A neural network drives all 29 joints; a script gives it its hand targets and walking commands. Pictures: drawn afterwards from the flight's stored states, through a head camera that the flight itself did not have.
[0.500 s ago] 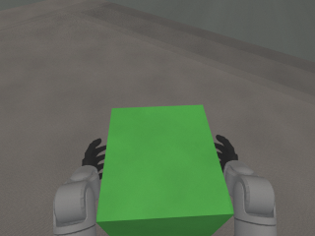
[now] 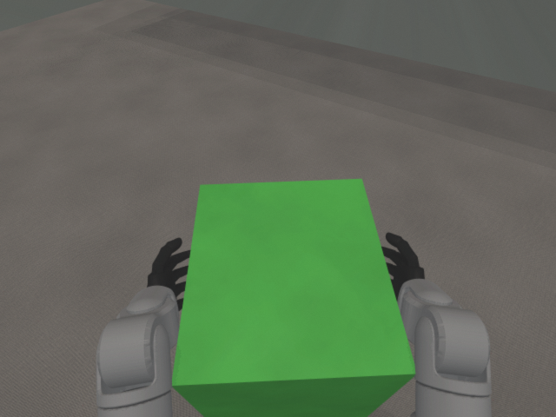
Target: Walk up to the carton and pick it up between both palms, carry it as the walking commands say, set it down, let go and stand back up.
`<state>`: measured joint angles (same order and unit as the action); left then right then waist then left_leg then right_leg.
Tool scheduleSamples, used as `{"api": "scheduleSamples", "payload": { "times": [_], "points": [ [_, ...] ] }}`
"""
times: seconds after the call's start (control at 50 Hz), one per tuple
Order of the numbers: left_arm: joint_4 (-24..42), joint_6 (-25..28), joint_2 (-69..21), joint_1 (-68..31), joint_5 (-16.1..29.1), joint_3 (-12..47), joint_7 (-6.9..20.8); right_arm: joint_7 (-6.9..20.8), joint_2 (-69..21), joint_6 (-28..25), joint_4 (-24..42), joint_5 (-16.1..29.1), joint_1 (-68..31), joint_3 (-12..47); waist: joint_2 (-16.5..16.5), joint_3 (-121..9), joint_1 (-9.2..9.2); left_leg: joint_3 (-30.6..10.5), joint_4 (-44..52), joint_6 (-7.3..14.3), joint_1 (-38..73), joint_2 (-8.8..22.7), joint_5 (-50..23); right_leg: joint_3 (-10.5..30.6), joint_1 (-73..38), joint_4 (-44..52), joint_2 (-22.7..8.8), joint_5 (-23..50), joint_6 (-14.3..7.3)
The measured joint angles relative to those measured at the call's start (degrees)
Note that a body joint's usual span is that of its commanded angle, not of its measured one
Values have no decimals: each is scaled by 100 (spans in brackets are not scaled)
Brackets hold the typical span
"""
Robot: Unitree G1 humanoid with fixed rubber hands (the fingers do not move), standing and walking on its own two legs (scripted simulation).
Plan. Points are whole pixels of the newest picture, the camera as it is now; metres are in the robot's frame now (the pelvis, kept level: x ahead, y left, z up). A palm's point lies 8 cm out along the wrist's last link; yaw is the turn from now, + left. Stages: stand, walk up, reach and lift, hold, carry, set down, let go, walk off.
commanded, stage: carry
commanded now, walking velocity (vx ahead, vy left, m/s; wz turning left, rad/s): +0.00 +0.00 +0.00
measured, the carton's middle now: (285, 311) +0.27 -0.01 +0.02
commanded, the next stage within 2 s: none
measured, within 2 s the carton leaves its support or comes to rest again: neither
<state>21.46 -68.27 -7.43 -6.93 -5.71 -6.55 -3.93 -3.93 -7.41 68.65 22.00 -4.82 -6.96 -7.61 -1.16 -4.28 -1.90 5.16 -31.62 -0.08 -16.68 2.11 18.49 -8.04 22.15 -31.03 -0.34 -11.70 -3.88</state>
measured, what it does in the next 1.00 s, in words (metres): steps to the left: right foot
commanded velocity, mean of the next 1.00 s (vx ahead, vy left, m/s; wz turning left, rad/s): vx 0.00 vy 0.14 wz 0.00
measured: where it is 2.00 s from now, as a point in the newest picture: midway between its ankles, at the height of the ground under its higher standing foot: outside the picture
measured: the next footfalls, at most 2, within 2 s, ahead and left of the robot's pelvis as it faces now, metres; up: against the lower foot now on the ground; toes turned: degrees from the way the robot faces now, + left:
right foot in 0.94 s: -0.05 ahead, -0.03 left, +0.00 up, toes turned -8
left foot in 1.22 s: +0.00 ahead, +0.29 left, +0.00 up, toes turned +5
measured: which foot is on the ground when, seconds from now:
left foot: down 0.00-0.98, up 1.00-1.00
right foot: down 0.00-0.66, up 0.68-0.92, down 0.94-1.00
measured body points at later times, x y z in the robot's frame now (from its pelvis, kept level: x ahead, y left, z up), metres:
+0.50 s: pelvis -0.04 +0.00 +0.00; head -0.06 +0.00 +0.45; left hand +0.23 +0.16 +0.09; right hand +0.23 -0.15 +0.08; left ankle -0.01 +0.12 -0.73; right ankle +0.05 -0.08 -0.73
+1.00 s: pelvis -0.05 +0.09 +0.00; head -0.04 +0.08 +0.45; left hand +0.23 +0.24 +0.07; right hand +0.22 -0.07 +0.07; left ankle -0.02 +0.13 -0.72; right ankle -0.08 -0.03 -0.73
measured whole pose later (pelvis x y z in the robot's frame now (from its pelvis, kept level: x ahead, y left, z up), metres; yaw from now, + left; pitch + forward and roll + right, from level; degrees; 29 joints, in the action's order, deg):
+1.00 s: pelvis -0.05 +0.09 +0.00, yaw -1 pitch +5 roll +0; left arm 21.5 -68.2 -7.5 -8.1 -5.4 -7.4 -4.1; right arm -3.8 -7.6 68.4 21.5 -5.1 -8.5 -7.9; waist -1.4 -3.8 0.4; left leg 8.5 -37.7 3.6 -26.0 -2.8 16.8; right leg -6.0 18.8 -34.2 -2.9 -19.9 0.0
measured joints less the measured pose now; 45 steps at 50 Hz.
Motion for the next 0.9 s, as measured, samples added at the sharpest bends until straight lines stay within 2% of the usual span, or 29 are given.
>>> {"api": "scheduleSamples", "payload": {
  "times": [0.04, 0.18, 0.38, 0.54, 0.64, 0.66, 0.7, 0.76, 0.8, 0.84, 0.9],
  "points": [
    [-57, -22, 5, 40, -23, -43, 14, 5, -2, -27, -153, -17, 5, 42, 105, -29, 49, -10, 105, 0, 54, 17, -308, -14, -92, 136, 26, 83, -8],
    [-50, -104, 10, 126, -32, -70, 13, 15, 1, 34, -262, -38, -2, 91, 131, -192, 168, -50, 228, -95, 41, 77, -389, -66, -180, 473, 104, 350, -64],
    [-204, -106, 5, 31, -22, -93, 21, 5, -1, 70, -315, -66, -41, 41, 105, -220, 133, -27, 254, -2, -78, 33, -497, -50, -103, 596, 68, 537, -43],
    [-167, -105, -5, -67, -28, -68, 12, -6, -4, 70, -214, -31, -79, -27, 131, -138, 133, -75, -316, 117, -422, -124, 221, -41, 148, 337, -143, 512, 62],
    [-132, -100, -3, -47, -36, -92, 8, 1, -9, 38, -259, -28, -108, -7, 287, -41, 178, 39, -168, 250, -374, -287, -298, 58, 283, 69, -377, 437, 272],
    [-112, -97, 1, -17, -33, -104, 9, 3, -10, 28, -278, -30, -107, 18, 300, -31, 182, 67, -127, 302, -360, -320, -441, 86, 324, -32, -417, 303, 335],
    [-61, -96, 7, 56, -15, -143, 8, 4, -10, 8, -320, -41, -102, 88, 269, -23, 200, 115, -100, 417, -355, -359, -418, 150, 479, -496, -457, -419, 441],
    [23, -96, 9, 69, 30, -182, -2, 2, -11, -10, -280, -53, -109, 136, 202, 1, 255, 200, -29, 546, -380, -384, -397, 343, 761, -1733, -404, -1154, 493],
    [51, -86, 7, 31, 51, -175, -12, 1, -14, -17, -211, -50, -110, 119, 172, 8, 282, 243, 19, 605, -424, -397, -432, 386, 774, -2168, -351, -1407, 523],
    [86, -78, 4, -13, 58, -160, -22, 1, -16, -20, -139, -40, -123, 93, 140, 11, 282, 277, 32, 649, -492, -408, -455, 368, 631, -2153, -291, -1549, 545],
    [122, -69, -3, -79, 56, -150, -30, 3, -19, -23, -67, -28, -158, 53, 93, 6, 249, 337, 1, 701, -607, -442, -458, 285, 190, -1469, -207, -1455, 527]
  ]
}}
